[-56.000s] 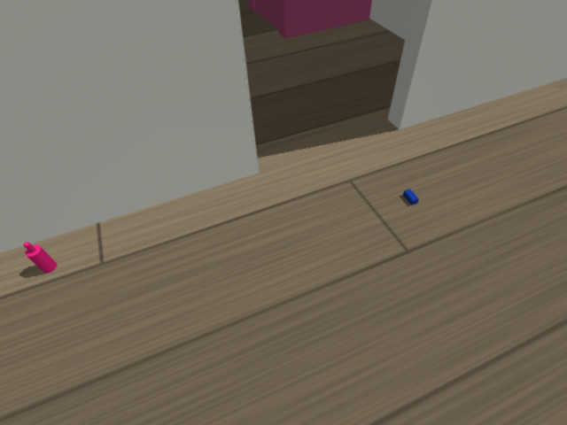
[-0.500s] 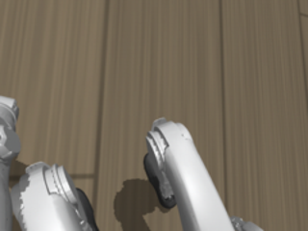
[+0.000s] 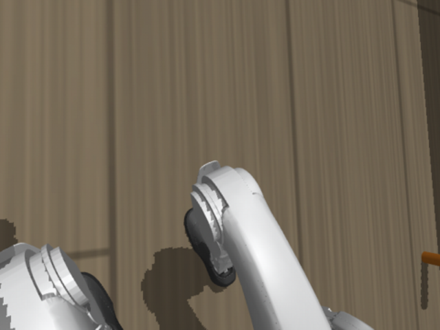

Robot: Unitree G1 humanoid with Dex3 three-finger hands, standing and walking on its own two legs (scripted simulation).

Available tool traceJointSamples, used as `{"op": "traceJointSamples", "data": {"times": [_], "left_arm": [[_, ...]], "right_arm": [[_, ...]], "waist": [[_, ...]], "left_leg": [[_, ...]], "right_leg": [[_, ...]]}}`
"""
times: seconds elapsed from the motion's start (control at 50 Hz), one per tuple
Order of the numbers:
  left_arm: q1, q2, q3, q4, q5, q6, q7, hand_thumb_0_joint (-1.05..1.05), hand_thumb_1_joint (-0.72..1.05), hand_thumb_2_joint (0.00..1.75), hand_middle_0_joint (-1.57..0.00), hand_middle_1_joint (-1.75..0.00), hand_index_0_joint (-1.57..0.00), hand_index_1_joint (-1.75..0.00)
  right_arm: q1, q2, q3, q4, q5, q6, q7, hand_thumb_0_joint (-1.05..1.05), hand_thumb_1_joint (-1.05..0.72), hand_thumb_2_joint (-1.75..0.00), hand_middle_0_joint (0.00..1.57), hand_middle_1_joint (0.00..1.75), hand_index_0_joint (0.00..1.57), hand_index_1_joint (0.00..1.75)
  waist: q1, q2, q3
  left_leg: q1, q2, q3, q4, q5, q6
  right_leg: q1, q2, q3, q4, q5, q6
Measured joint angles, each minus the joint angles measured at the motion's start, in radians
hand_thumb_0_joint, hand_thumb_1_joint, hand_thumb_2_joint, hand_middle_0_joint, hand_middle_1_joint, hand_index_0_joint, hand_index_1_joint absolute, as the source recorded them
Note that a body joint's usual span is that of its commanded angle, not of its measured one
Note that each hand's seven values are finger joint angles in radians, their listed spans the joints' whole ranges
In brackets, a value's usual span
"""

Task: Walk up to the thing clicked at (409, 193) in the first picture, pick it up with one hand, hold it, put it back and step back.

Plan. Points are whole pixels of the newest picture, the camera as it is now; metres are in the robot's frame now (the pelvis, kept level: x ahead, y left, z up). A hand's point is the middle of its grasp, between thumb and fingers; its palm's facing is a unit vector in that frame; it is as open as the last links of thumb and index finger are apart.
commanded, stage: rest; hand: left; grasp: from above
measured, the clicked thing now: out of the picture +0.48 +0.30 -0.26
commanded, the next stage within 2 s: open in 0.52 s
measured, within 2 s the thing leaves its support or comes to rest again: rests again in 0.64 s
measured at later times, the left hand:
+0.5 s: hand out of the picture +0.46 +0.28 -0.26, palm faces -0.11 -0.44 -0.89, open 9.8 cm
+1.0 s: hand out of the picture +0.46 +0.29 -0.26, palm faces -0.10 -0.45 -0.89, open 10.5 cm
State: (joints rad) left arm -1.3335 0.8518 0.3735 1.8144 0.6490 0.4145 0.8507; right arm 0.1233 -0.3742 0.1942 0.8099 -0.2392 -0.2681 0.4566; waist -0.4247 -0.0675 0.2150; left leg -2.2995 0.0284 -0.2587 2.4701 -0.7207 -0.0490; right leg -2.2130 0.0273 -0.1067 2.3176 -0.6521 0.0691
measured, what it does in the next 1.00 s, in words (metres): stands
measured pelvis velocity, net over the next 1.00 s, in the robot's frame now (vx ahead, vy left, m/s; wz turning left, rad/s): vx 0.00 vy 0.01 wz -0.02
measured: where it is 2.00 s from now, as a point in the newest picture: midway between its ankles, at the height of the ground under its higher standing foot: (165, 292)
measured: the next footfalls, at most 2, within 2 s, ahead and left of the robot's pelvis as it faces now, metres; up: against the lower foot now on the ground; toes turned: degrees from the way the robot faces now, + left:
none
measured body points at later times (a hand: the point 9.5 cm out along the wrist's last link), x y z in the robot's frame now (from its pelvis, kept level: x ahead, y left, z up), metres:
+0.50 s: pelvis +0.00 +0.00 -0.01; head +0.31 +0.09 +0.31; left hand +0.46 +0.30 -0.21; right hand -0.01 -0.25 -0.06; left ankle +0.06 +0.14 -0.29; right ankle +0.12 -0.13 -0.29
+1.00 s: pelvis +0.00 +0.01 -0.01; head +0.31 +0.10 +0.30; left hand +0.46 +0.31 -0.21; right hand +0.00 -0.24 -0.06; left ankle +0.06 +0.14 -0.29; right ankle +0.12 -0.13 -0.29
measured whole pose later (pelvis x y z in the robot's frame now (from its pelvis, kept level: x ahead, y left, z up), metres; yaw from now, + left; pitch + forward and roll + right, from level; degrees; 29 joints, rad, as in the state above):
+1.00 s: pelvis +0.00 +0.01 -0.01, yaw -1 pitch +28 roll -14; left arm -1.29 0.90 0.32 1.79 0.54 0.38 0.85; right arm 0.11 -0.40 0.30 0.70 -0.22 -0.27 0.47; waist -0.44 -0.11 0.26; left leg -2.30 0.01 -0.30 2.53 -0.75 -0.05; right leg -2.18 0.03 -0.14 2.35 -0.68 0.08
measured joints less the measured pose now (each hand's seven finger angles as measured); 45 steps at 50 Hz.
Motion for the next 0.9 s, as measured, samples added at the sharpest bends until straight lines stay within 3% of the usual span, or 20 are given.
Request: {"op": "traceJointSamples", "data": {"times": [0.2,0.4,0.66,0.78,0.9], "left_arm": [[0.015,0.009,-0.029,-0.002,-0.06,-0.012,0.001,0.09,0.21,0.3,-1.09,-0.47,-0.67,-0.33],[0.021,0.03,-0.036,0.002,-0.057,-0.03,0.006,0.08,0.21,0.31,-1.06,-0.47,-0.67,-0.33],[0.032,0.048,-0.046,-0.008,-0.11,-0.038,0.001,0.08,0.21,0.31,-1.0,-0.44,-0.67,-0.33],[0.036,0.055,-0.035,-0.024,-0.089,-0.042,0.003,0.06,0.18,0.34,-0.86,-0.45,-0.65,-0.38],[0.039,0.05,-0.053,-0.032,-0.102,-0.037,0.008,0.02,0.11,0.44,-0.7,-0.49,-0.62,-0.46]], "right_arm": [[-0.005,-0.006,0.048,-0.033,0.001,-0.004,0.012,-0.01,-0.92,-0.9,0.19,0.3,0.19,0.3],[-0.014,-0.015,0.071,-0.06,0.01,-0.002,0.01,-0.01,-0.91,-0.9,0.19,0.3,0.19,0.3],[-0.012,-0.022,0.102,-0.094,0.01,-0.005,0.01,-0.01,-0.91,-0.9,0.19,0.3,0.19,0.3],[-0.02,-0.023,0.104,-0.095,0.016,-0.005,0.01,-0.01,-0.9,-0.9,0.19,0.3,0.19,0.3],[-0.013,-0.027,0.103,-0.106,0.014,-0.002,0.016,-0.01,-0.9,-0.89,0.19,0.3,0.19,0.3]], "waist": [[-0.004,-0.023,0.017],[-0.014,-0.03,0.031],[-0.016,-0.048,0.054],[-0.014,-0.056,0.061],[-0.009,-0.052,0.061]], "left_leg": [[0.005,-0.004,-0.014,0.013,-0.007,-0.005],[-0.001,-0.009,-0.028,0.035,-0.013,-0.004],[0.001,-0.013,-0.037,0.052,-0.023,-0.004],[-0.002,-0.015,-0.042,0.057,-0.023,-0.002],[0.005,-0.016,-0.042,0.059,-0.029,0.0]], "right_leg": [[0.009,-0.001,-0.011,0.007,-0.006,-0.001],[0.011,0.0,-0.02,0.019,-0.01,0.001],[0.018,-0.001,-0.026,0.03,-0.019,0.004],[0.02,-0.001,-0.03,0.029,-0.019,0.005],[0.03,-0.003,-0.031,0.03,-0.026,0.005]]}}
